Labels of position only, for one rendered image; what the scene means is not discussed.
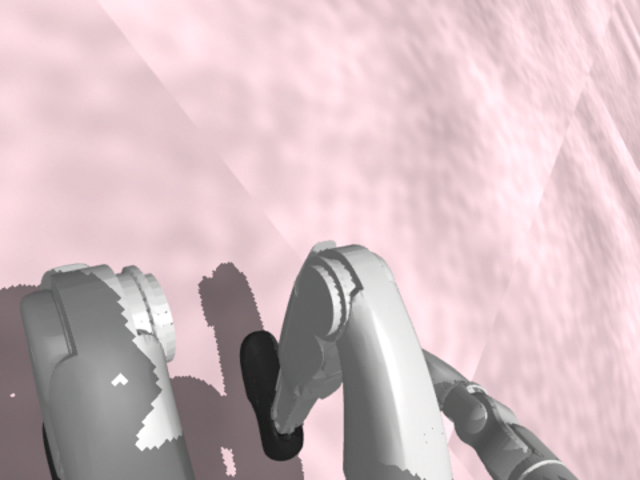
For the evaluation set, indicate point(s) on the left robot foot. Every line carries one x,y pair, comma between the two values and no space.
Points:
49,456

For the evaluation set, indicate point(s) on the right robot foot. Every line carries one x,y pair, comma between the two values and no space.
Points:
260,367

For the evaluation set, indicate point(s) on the right robot arm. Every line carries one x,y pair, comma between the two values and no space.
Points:
507,450

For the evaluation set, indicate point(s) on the right robot hand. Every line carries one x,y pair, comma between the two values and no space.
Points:
444,377

